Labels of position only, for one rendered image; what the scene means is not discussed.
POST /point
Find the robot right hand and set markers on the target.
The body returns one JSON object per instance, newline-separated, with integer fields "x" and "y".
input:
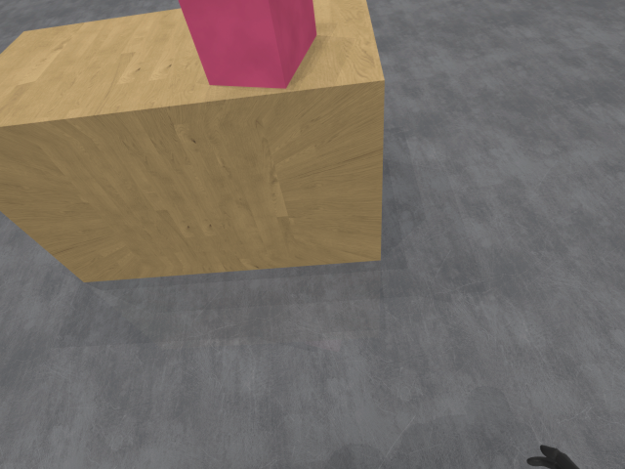
{"x": 554, "y": 459}

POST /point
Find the pedestal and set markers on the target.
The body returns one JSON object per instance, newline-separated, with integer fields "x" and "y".
{"x": 120, "y": 160}

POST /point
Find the carton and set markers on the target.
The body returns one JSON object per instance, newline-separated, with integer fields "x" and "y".
{"x": 250, "y": 43}

